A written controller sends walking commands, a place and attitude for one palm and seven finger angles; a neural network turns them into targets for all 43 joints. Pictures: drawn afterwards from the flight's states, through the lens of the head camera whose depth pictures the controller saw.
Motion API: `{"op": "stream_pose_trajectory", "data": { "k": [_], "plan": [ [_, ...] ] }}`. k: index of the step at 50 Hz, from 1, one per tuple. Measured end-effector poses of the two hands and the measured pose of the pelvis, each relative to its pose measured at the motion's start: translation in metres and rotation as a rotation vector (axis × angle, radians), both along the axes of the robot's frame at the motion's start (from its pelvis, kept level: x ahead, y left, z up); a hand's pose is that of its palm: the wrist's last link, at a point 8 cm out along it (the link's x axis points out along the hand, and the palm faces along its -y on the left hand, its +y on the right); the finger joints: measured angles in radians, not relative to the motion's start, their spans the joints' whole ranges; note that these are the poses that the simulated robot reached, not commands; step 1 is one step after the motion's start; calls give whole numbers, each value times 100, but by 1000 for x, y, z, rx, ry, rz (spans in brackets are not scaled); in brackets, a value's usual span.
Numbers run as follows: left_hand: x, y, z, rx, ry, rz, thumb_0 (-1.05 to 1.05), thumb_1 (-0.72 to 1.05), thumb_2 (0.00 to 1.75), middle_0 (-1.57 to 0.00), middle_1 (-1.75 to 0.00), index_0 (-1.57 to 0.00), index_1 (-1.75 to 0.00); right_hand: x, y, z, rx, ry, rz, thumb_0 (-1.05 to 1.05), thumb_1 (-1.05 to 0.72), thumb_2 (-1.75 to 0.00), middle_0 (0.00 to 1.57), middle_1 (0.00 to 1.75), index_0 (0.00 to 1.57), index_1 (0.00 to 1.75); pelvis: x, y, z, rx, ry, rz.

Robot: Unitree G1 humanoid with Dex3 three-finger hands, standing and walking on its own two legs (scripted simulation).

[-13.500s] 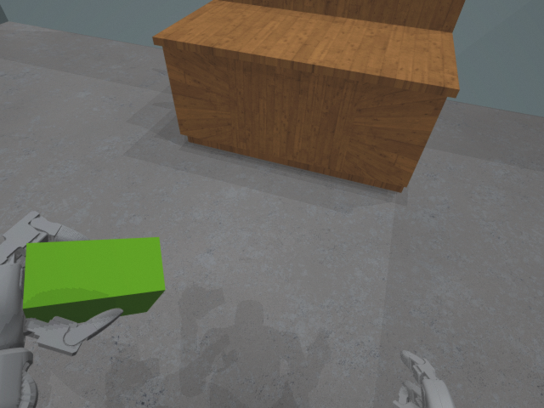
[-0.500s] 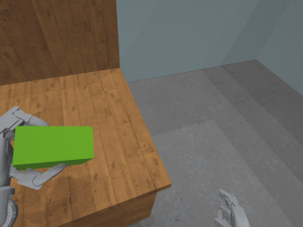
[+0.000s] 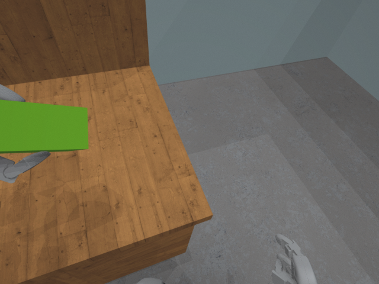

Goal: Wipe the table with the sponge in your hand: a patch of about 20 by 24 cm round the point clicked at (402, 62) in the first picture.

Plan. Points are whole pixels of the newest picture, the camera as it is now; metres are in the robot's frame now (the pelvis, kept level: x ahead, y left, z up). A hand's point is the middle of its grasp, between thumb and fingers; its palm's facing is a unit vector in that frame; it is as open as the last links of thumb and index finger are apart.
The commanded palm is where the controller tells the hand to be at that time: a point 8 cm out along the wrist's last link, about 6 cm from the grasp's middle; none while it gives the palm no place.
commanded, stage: come to a stop and stand still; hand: left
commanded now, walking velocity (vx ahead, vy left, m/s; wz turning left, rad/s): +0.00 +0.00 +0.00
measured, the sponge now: (48, 131) +0.28 +0.27 +0.18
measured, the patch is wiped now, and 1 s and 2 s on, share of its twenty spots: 0.00 0.00 0.00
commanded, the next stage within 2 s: look again from close up in 0.60 s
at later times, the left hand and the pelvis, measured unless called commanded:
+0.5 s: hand (38, 143) +0.26 +0.27 +0.19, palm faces +0.37 -0.84 -0.40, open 10.3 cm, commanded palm +0.20 +0.30 +0.18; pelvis +0.04 +0.02 +0.00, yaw +0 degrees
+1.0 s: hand (44, 166) +0.23 +0.26 +0.16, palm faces +0.38 -0.84 -0.38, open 10.3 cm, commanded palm +0.18 +0.29 +0.18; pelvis +0.02 +0.01 +0.00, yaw +0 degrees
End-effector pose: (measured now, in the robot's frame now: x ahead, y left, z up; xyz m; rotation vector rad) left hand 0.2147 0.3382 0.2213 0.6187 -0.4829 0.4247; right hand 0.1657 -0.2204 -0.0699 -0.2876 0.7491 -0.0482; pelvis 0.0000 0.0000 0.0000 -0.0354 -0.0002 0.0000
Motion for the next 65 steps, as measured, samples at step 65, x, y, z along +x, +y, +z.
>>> {"op": "stream_pose_trajectory", "data": {
  "k": [65],
  "plan": [
    [-1,-34,-30,-104,108,-82,-1,-51,102,-69,-132,-73,-131,-1,-6,3,32,-56,-46,1,-90,-90,20,30,20,30,12,4,1,10,14,-12]
  ]
}}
